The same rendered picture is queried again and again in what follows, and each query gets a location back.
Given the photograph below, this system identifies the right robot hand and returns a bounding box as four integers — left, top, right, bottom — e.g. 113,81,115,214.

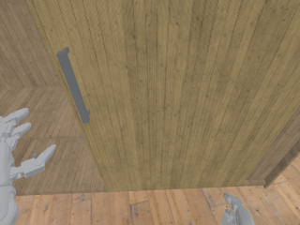
220,192,255,225

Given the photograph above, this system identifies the left robot forearm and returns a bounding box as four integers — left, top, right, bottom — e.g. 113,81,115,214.
0,185,20,225

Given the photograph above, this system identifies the wardrobe door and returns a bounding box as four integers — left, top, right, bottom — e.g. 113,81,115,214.
26,0,300,192
246,105,300,181

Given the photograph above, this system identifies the left robot hand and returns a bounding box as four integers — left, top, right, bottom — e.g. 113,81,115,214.
0,108,56,186

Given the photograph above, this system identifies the handle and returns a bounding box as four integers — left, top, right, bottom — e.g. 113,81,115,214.
56,47,90,124

